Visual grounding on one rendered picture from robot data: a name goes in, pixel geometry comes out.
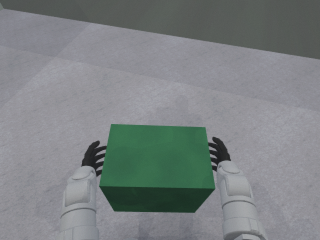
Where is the carton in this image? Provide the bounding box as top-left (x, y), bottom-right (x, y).
top-left (99, 124), bottom-right (216, 213)

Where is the left robot hand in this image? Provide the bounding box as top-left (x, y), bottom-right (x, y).
top-left (81, 140), bottom-right (107, 177)

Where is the robot left forearm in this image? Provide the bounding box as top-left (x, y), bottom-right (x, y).
top-left (55, 166), bottom-right (100, 240)

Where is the robot right forearm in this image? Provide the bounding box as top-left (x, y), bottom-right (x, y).
top-left (216, 160), bottom-right (268, 240)

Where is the right robot hand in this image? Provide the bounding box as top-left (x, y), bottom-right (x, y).
top-left (208, 137), bottom-right (231, 172)

